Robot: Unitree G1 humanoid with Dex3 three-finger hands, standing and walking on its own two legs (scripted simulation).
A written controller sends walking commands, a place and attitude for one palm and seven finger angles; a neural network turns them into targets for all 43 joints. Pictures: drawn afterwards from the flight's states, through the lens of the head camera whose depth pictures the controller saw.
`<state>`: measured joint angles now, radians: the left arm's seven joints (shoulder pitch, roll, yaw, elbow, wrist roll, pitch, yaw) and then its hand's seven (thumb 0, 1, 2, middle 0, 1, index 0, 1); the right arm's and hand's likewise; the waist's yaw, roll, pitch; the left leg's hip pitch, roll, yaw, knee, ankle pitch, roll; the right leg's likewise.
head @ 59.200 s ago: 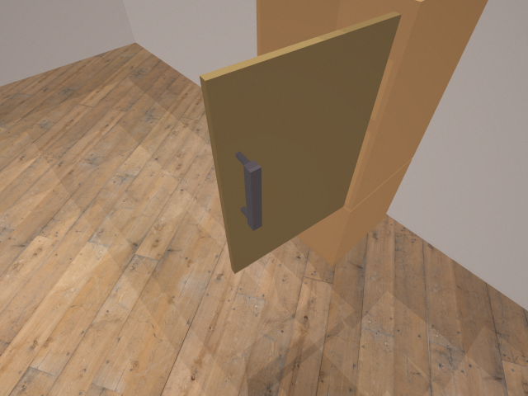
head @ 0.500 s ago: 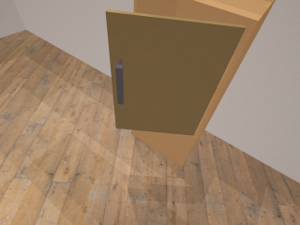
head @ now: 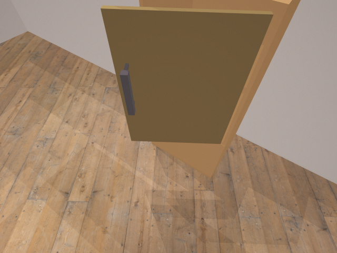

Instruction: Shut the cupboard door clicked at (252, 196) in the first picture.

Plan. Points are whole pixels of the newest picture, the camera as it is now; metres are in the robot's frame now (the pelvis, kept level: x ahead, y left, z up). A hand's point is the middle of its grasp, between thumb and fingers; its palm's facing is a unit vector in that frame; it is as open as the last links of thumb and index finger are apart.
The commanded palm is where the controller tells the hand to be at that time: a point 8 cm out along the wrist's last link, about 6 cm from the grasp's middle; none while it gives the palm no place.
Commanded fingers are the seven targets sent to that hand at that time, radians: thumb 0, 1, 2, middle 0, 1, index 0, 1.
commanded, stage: look again from close up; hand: left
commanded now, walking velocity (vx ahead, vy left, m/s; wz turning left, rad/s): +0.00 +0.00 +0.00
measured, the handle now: (129, 90) +0.59 +0.16 +0.00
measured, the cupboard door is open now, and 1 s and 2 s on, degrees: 32 32 32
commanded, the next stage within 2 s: shuffle to correct the standing spot in 0.44 s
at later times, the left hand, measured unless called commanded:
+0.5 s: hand out of the picture +0.01 +0.13 -0.17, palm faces +0.03 -0.98 -0.17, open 7.3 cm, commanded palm none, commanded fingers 0.00 0.90 0.90 -0.20 -0.30 -0.20 -0.30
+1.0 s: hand out of the picture +0.08 +0.14 -0.18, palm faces +0.02 -0.99 -0.15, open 7.3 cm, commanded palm none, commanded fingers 0.00 0.90 0.90 -0.20 -0.30 -0.20 -0.30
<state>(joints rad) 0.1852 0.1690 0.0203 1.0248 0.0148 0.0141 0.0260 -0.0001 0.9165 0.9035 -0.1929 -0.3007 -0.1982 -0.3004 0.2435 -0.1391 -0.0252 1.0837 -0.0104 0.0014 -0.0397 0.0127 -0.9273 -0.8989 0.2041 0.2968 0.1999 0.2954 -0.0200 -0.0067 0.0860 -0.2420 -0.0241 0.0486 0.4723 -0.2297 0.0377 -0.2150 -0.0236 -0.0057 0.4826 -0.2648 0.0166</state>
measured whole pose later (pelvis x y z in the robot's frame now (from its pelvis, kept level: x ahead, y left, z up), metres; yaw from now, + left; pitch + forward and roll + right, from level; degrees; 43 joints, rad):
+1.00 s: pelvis +0.09 -0.03 -0.01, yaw +0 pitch +1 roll +0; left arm 0.32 0.15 0.05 1.10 0.02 0.01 0.00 0.00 0.91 0.90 -0.20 -0.30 -0.20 -0.30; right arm 0.39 -0.09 0.00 1.13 -0.04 -0.07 -0.04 0.00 -0.91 -0.90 0.20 0.30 0.20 0.30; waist -0.03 -0.03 0.05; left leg -0.10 0.02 0.04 0.48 -0.38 0.01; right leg -0.37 -0.01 -0.07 1.00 -0.54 -0.05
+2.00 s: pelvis +0.12 +0.02 -0.01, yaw +1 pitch -1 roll +0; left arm 0.38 0.15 0.01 0.96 0.03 0.02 0.04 0.00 0.91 0.90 -0.20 -0.30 -0.20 -0.30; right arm 0.27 -0.20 -0.04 0.90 -0.01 0.02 -0.02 -0.02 -0.94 -0.90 0.21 0.30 0.20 0.30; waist 0.01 0.08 -0.01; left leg -0.28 -0.08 0.14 0.48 -0.20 0.11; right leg -0.25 -0.02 0.00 0.55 -0.29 -0.01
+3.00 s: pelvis +0.12 -0.01 +0.00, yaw +2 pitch +0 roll +0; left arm 0.37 0.10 -0.02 1.09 0.02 -0.01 0.03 0.00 0.91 0.90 -0.20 -0.30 -0.20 -0.30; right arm 0.31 -0.14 -0.01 1.10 -0.01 -0.01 -0.02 0.00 -0.91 -0.90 0.20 0.30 0.20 0.30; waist 0.00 0.00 -0.01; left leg -0.25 -0.06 0.10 0.36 -0.12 0.09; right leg -0.22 0.03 -0.01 0.44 -0.22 -0.03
